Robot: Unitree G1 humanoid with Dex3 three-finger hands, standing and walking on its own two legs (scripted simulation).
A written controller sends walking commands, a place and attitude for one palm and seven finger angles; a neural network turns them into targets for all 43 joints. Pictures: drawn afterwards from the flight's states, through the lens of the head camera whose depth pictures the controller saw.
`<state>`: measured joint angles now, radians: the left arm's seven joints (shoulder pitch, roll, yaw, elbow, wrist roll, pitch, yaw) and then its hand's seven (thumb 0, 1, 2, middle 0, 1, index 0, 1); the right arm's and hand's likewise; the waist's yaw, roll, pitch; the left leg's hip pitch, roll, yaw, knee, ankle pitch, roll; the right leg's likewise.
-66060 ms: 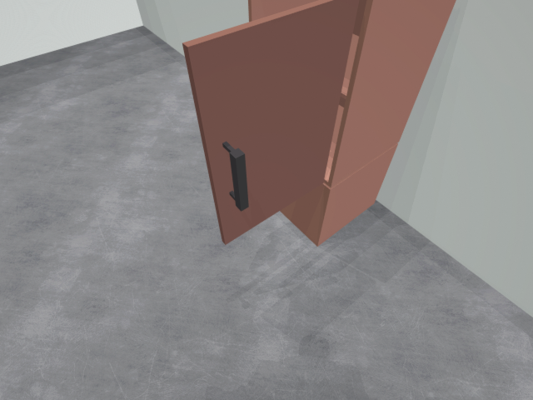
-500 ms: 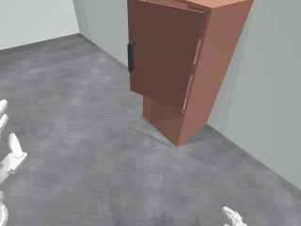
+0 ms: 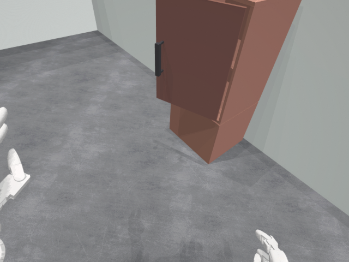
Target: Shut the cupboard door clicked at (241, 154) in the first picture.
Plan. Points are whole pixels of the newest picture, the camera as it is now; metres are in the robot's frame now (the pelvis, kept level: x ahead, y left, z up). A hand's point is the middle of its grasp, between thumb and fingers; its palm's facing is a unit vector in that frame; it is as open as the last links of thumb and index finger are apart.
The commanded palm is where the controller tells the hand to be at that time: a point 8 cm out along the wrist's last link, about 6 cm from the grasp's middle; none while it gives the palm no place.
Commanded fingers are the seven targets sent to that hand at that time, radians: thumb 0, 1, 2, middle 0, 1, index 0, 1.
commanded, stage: let the arm hang, fingers relaxed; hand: left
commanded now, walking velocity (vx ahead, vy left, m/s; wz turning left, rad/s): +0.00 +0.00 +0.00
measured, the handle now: (160, 58) +1.09 +0.12 -0.05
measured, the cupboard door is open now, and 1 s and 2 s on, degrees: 21 21 21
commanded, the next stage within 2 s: look to check the result in 1.18 s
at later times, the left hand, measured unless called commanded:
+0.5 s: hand out of the picture +0.04 +0.20 -0.18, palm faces -0.01 -0.99 -0.17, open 7.1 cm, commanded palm none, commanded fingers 0.00 0.90 0.90 -0.20 -0.30 -0.20 -0.30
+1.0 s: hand out of the picture +0.13 +0.25 -0.14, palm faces -0.02 -0.94 -0.33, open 7.4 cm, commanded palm none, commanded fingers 0.00 0.90 0.90 -0.20 -0.30 -0.20 -0.30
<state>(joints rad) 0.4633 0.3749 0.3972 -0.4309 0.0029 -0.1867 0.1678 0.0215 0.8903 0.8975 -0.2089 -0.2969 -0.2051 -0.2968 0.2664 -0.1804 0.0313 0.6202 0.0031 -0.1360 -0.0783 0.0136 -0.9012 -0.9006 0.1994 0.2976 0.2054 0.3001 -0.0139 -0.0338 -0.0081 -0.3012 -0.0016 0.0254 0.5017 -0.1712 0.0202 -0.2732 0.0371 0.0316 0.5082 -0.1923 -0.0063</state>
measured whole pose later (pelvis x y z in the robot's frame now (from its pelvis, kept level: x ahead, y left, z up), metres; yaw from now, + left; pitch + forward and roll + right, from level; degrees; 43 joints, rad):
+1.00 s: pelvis +0.06 +0.01 +0.01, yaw +0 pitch -1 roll +0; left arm 0.15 0.31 0.01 1.09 0.02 -0.01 0.00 0.01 0.91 0.90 -0.20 -0.29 -0.20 -0.29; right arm 0.14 -0.30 -0.01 1.09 -0.01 -0.01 0.00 0.01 -0.90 -0.90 0.20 0.30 0.21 0.30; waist 0.00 0.02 0.01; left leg -0.16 -0.01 0.05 0.36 -0.19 0.03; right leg -0.14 0.02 0.05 0.37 -0.22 -0.01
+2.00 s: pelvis +0.09 -0.01 +0.01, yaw +0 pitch -1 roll +0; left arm 0.14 0.30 0.01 1.10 0.01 -0.01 0.01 0.01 0.91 0.90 -0.20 -0.29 -0.20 -0.30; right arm 0.14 -0.31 -0.01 1.11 -0.01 0.01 -0.01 0.01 -0.90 -0.90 0.20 0.30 0.21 0.30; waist -0.01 -0.01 0.03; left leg -0.10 0.01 0.03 0.33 -0.21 0.00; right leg -0.06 0.04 0.03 0.33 -0.24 -0.03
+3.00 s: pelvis +0.09 +0.03 +0.01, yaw +37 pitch +0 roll +2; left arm 0.33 0.18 0.05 0.97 0.03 -0.04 0.00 0.01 0.91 0.90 -0.20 -0.29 -0.20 -0.30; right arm 0.21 -0.27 -0.09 0.92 -0.03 0.06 0.06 0.01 -0.91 -0.90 0.19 0.30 0.20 0.30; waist -0.01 -0.01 0.06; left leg -0.56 0.07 0.04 0.92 -0.27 -0.03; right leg -0.01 -0.12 -0.22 0.35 -0.33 0.04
